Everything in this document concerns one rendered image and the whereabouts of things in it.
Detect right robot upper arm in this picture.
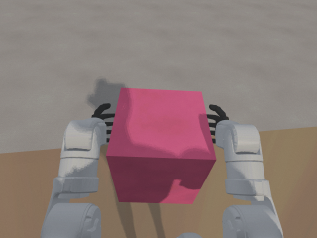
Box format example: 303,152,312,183
222,204,283,238

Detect left robot forearm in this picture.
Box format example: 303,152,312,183
40,117,107,238

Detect left robot upper arm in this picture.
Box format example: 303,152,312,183
41,203,102,238

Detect robot left hand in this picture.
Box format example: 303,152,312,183
91,103,115,143

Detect robot right hand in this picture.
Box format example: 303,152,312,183
207,104,229,144

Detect right robot forearm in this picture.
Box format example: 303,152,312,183
215,120,284,238

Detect carton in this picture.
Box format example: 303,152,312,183
106,87,217,204

